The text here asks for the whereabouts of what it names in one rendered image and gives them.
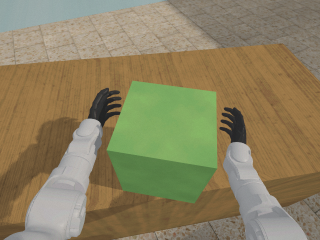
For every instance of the robot left forearm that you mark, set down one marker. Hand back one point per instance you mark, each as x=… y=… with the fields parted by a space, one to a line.
x=77 y=163

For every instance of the right robot hand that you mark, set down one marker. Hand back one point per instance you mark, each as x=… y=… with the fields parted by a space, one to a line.
x=238 y=129

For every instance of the carton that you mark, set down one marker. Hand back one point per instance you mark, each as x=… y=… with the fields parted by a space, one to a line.
x=164 y=143

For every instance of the pedestal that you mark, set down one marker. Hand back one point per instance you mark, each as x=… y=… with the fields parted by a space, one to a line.
x=42 y=104

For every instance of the robot right forearm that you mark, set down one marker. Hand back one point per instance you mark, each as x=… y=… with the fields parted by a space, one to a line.
x=253 y=198

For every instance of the robot left upper arm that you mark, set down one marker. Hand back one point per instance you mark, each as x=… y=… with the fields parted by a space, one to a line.
x=56 y=214

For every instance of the left robot hand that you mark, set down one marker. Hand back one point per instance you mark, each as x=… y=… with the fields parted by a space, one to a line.
x=100 y=106

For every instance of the robot right upper arm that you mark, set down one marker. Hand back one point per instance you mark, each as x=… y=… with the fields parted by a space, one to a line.
x=273 y=228

